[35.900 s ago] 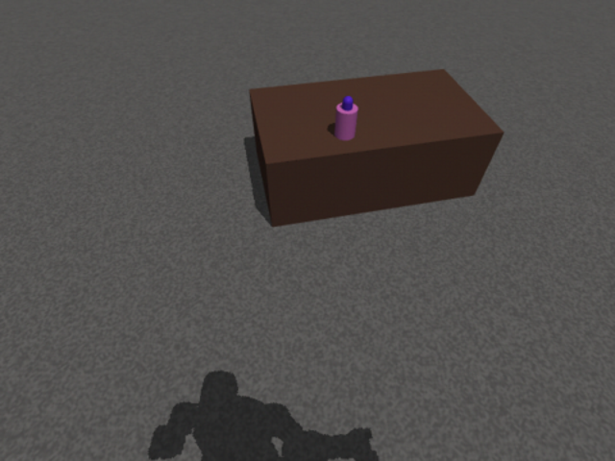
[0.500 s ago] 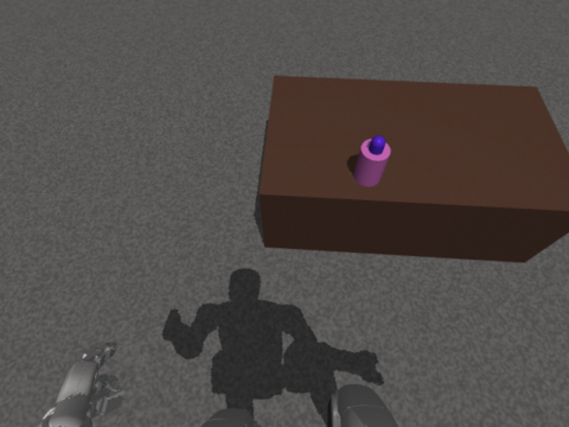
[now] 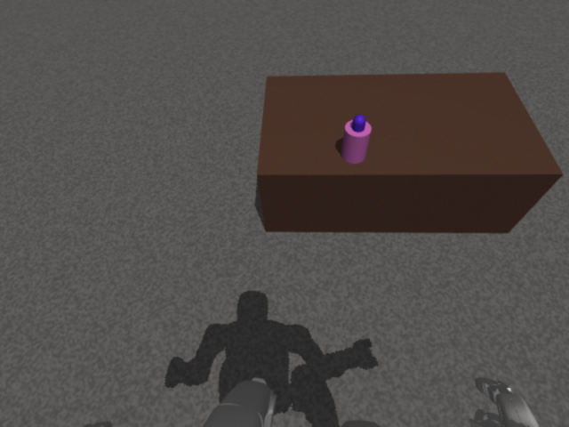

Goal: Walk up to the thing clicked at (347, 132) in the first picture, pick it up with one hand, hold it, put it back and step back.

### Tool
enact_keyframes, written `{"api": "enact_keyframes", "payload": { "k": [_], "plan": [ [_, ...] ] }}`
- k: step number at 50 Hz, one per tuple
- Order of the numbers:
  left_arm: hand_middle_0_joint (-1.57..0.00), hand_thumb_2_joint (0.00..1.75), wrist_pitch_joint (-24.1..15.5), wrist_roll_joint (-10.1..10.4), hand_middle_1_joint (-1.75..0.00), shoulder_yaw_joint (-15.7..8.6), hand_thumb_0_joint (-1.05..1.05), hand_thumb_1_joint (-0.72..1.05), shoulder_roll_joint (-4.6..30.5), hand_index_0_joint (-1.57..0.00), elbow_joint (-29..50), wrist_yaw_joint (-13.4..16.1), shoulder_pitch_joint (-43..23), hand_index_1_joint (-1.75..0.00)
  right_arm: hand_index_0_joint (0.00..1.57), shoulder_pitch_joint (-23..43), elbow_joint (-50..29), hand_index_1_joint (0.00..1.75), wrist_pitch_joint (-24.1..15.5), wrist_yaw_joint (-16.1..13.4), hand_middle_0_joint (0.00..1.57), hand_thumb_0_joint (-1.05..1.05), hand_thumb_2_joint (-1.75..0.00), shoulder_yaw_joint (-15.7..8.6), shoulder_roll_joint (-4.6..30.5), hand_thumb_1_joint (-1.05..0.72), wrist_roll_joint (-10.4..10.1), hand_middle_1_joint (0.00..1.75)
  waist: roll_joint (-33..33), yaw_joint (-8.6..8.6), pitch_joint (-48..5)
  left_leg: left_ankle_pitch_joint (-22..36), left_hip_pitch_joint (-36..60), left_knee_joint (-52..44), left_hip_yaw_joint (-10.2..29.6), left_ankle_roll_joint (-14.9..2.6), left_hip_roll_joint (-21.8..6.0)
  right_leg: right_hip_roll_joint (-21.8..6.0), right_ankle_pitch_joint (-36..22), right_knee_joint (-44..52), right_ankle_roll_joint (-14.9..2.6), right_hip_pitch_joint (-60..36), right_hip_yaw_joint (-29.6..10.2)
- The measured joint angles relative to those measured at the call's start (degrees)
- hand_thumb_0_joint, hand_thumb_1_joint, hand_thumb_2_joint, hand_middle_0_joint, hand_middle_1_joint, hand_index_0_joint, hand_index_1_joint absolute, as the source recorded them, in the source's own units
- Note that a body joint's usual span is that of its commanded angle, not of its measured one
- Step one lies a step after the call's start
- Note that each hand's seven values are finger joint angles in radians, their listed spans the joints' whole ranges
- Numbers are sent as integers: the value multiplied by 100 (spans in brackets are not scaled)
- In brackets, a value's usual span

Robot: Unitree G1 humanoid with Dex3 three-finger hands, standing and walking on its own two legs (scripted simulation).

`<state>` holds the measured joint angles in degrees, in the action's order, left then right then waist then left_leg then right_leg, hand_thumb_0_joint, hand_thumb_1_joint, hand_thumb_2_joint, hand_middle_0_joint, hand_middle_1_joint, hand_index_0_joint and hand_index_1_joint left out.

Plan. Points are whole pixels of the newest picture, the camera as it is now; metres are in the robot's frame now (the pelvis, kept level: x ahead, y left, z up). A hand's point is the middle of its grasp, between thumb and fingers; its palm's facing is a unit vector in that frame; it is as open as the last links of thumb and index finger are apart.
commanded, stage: step back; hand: right
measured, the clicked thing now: (356, 136) +0.96 -0.15 -0.32
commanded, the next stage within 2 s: stand in 1.42 s
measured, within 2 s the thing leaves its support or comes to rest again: neither
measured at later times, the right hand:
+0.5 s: hand out of the picture -0.03 -0.26 -0.13, palm faces -0.09 +0.90 -0.43, open 7.4 cm
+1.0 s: hand out of the picture -0.12 -0.25 -0.14, palm faces -0.04 +0.93 -0.37, open 7.4 cm
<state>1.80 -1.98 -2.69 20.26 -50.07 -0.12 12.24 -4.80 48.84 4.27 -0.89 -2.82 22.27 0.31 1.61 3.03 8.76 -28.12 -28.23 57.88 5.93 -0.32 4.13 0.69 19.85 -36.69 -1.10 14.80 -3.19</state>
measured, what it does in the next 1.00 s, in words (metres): walks backwards: left foot, then right foot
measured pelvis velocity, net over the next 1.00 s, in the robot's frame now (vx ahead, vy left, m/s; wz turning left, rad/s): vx -0.17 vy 0.01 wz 0.02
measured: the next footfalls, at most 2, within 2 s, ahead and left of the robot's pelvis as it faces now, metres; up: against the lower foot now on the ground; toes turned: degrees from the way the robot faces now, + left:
left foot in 0.22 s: -0.10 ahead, +0.13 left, +0.00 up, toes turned +3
right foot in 0.54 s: -0.15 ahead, -0.13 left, +0.00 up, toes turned +5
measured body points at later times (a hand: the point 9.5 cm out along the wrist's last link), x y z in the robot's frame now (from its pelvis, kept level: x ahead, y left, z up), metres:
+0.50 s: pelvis -0.15 +0.00 +0.00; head -0.12 +0.03 +0.45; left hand -0.09 +0.32 -0.13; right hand -0.03 -0.30 -0.10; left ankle -0.12 +0.13 -0.73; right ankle -0.19 -0.14 -0.70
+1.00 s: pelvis -0.17 +0.01 +0.01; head -0.15 +0.02 +0.46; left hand -0.09 +0.33 -0.12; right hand -0.12 -0.30 -0.11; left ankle -0.16 +0.13 -0.73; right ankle -0.16 -0.13 -0.70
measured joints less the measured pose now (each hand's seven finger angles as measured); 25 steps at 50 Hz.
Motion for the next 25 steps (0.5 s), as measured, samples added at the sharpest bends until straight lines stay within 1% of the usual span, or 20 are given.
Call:
{"api": "enact_keyframes", "payload": {
  "k": [2,4,5,8,9,10,11,12,13,14,15,16,17,18,19,20,21,24,25],
  "plan": [
    [-21,90,36,-11,-30,-25,1,90,-2,-21,16,17,13,-30,20,-147,25,30,-31,-4,21,0,-89,14,19,-91,-29,30,-31,-46,-95,-3,21,611,164,25,206,-122,-169,132,25,89,17],
    [-21,90,55,-36,-30,-52,1,90,19,-21,103,42,-59,-30,20,-286,49,30,-64,-30,21,0,-89,19,57,-91,-22,30,-18,-86,-137,-12,181,783,206,79,222,-188,-295,165,51,247,78],
    [-21,90,54,-47,-30,-58,1,90,37,-21,169,60,-114,-30,20,-339,67,30,-77,-44,21,0,-89,22,75,-91,-19,30,-5,-105,-124,-46,331,633,188,104,174,-207,-348,155,68,329,119],
    [-21,90,55,-64,-30,-78,1,90,112,-21,398,110,-351,-30,20,-464,112,30,-117,-77,21,0,-89,21,90,-91,26,30,14,-194,-13,-182,862,-419,-20,151,-86,-276,-450,10,123,598,313],
    [-21,90,59,-54,-30,-82,1,90,145,-21,474,119,-442,-30,20,-494,127,30,-137,-76,21,0,-89,17,79,-91,49,30,-1,-221,40,-112,1059,-919,-132,144,-178,-309,-460,-91,144,700,381],
    [-21,90,66,-33,-30,-84,1,90,183,-21,542,120,-529,-30,20,-523,141,30,-166,-71,21,0,-89,13,65,-91,72,30,-26,-248,90,109,1275,-1492,-242,124,-253,-347,-452,-229,171,811,443],
    [-21,90,82,-3,-30,-86,1,90,241,-21,586,114,-623,-30,20,-523,185,30,-203,-69,21,0,-89,2,18,-91,93,30,-130,-258,171,438,1456,-1963,-339,79,-237,-428,-425,-411,204,919,449],
    [-21,90,111,17,-30,-105,1,90,330,-21,589,114,-713,-30,20,-466,261,30,-218,-67,21,0,-89,-3,-107,-91,125,30,-410,-191,318,579,1544,-2078,-480,19,-76,-570,-421,-567,211,980,293],
    [-21,90,146,36,-30,-119,0,90,375,-21,564,117,-738,-30,20,-452,295,30,-217,-43,21,0,-89,14,-206,-91,166,30,-597,-121,379,645,1571,-2101,-597,-25,2,-569,-261,-766,153,1055,109],
    [-21,90,185,49,-30,-119,0,90,362,-20,508,128,-714,-30,20,-481,294,30,-211,0,21,0,-89,48,-249,-91,184,30,-613,-132,342,670,1522,-2057,-602,-56,-39,-404,245,-1104,126,1137,-6],
    [-21,90,232,47,-30,-102,0,91,323,-20,427,137,-683,-30,20,-525,288,30,-217,36,21,0,-89,72,-263,-91,192,30,-532,-209,272,702,1457,-2020,-519,-80,-136,-183,696,-1539,114,1197,-53],
    [-20,90,274,49,-30,-83,0,91,289,-20,345,128,-652,-30,20,-569,291,30,-231,49,21,0,-89,86,-274,-90,201,30,-447,-284,194,766,1414,-2048,-424,-90,-235,27,935,-1988,102,1234,-97],
    [-20,90,294,73,-30,-71,1,91,270,-20,283,104,-610,-30,21,-603,301,30,-240,45,21,0,-89,103,-286,-90,215,30,-405,-311,111,858,1392,-2137,-378,-89,-316,206,1006,-2398,85,1255,-182],
    [-20,90,291,100,-30,-65,1,91,263,-20,245,76,-551,-30,21,-624,308,30,-250,35,21,0,-89,117,-294,-90,225,30,-401,-295,24,959,1373,-2247,-383,-78,-377,333,967,-2717,63,1256,-280],
    [-20,90,275,117,-30,-68,1,91,255,-20,224,46,-484,-30,21,-632,307,30,-269,23,21,0,-89,124,-292,-90,224,30,-407,-263,-57,1049,1341,-2341,-409,-62,-427,405,882,-2894,47,1214,-352],
    [-21,90,253,122,-30,-75,1,91,249,-20,205,15,-415,-30,21,-626,305,30,-298,15,21,0,-89,119,-281,-90,220,30,-415,-235,-121,1126,1306,-2411,-436,-47,-464,419,792,-2889,46,1108,-391],
    [-21,90,229,118,-30,-81,1,91,242,-20,176,-14,-351,-30,21,-607,297,30,-329,14,21,0,-89,105,-266,-90,215,30,-426,-219,-167,1190,1269,-2460,-461,-37,-486,381,727,-2684,66,935,-399],
    [-21,90,128,87,-30,-70,1,91,247,-20,37,-85,-147,-30,21,-494,232,30,-404,40,21,0,-89,58,-207,-90,211,30,-489,-169,-255,1283,1154,-2462,-621,-34,-519,100,802,-1365,143,254,-292],
    [-21,90,85,77,-30,-61,1,91,247,-20,-34,-99,-79,-30,21,-440,199,30,-413,60,21,0,-89,46,-180,-90,220,30,-494,-158,-278,1275,1103,-2397,-693,-27,-544,13,865,-835,138,15,-218]
  ]
}}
